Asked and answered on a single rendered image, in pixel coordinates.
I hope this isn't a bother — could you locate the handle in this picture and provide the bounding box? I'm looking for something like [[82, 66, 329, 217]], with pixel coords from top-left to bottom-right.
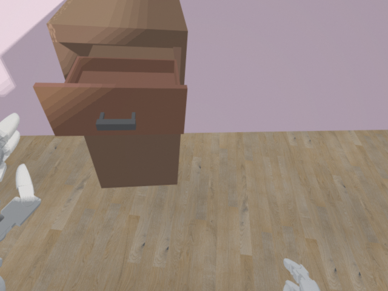
[[96, 112, 136, 130]]

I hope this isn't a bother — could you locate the left robot hand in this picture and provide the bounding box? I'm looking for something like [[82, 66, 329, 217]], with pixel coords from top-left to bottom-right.
[[0, 113, 41, 242]]

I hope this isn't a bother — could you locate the drawer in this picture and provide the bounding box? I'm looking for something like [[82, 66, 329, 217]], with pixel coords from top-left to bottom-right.
[[33, 56, 187, 136]]

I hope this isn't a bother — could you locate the cabinet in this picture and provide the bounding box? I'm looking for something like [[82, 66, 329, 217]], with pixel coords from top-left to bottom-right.
[[47, 0, 188, 188]]

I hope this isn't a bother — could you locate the right robot hand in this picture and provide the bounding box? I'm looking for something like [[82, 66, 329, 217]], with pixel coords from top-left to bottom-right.
[[283, 258, 320, 291]]

